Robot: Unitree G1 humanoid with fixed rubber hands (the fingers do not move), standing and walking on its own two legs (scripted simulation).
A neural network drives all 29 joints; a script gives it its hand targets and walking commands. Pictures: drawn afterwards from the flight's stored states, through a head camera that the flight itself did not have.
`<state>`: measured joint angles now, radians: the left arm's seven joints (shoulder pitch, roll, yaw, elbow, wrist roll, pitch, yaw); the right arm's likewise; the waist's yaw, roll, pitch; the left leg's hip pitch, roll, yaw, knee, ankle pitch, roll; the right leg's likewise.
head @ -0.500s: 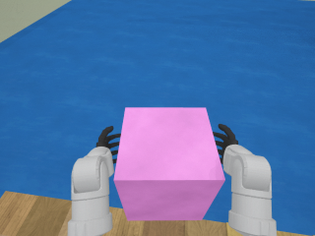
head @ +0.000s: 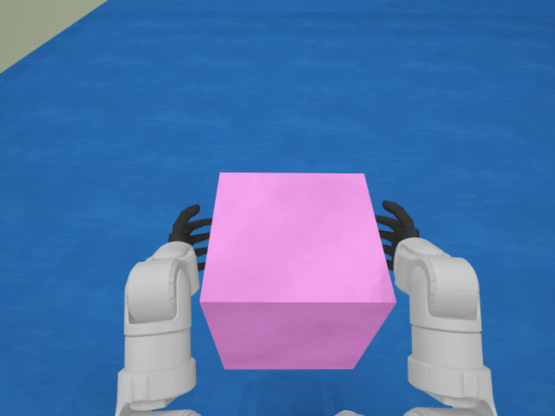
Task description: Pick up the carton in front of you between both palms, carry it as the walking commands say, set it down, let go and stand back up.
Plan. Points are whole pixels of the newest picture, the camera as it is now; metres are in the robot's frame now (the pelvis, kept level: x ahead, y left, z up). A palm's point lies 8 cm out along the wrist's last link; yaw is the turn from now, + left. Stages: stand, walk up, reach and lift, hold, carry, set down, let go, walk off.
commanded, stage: carry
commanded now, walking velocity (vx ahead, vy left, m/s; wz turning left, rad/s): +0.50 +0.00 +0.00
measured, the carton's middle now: (290, 276) +0.31 +0.01 +0.03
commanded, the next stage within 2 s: none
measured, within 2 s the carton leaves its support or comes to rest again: neither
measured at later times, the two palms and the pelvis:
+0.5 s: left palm (216, 118) +0.64 +0.15 +0.11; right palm (363, 112) +0.64 -0.15 +0.11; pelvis +0.38 +0.00 +0.00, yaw +0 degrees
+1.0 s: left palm (245, 27) +1.10 +0.12 +0.12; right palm (347, 23) +1.10 -0.18 +0.12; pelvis +0.72 -0.04 -0.02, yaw +1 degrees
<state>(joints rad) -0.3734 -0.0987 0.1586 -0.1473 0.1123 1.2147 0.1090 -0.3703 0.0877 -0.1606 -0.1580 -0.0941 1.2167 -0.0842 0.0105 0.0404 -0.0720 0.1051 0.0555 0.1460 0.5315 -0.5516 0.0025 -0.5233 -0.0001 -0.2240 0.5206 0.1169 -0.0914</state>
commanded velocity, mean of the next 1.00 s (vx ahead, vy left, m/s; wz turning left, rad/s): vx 0.50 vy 0.00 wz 0.00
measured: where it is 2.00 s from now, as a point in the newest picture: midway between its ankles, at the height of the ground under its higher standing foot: (299, 182)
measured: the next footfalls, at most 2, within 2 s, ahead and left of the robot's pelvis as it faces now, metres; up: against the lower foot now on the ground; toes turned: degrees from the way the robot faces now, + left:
left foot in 0.50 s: +0.56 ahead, +0.07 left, -0.02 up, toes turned +11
right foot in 0.98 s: +0.88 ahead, -0.12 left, -0.02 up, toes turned -8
